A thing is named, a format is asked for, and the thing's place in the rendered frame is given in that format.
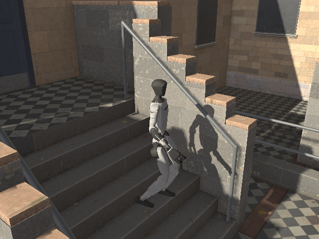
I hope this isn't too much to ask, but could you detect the robot right thigh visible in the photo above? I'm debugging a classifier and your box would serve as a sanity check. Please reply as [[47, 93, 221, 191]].
[[151, 143, 169, 184]]

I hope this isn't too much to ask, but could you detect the right robot foot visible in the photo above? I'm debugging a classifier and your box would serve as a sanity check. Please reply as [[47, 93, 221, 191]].
[[134, 196, 154, 208]]

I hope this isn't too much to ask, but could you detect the right robot forearm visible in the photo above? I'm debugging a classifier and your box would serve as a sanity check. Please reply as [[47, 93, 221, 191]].
[[150, 128, 173, 152]]

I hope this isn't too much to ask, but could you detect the right robot hand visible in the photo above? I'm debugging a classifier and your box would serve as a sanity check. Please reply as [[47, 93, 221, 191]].
[[169, 149, 187, 164]]

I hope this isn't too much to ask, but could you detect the right robot upper arm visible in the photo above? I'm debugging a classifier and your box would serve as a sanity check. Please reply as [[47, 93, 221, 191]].
[[149, 104, 160, 132]]

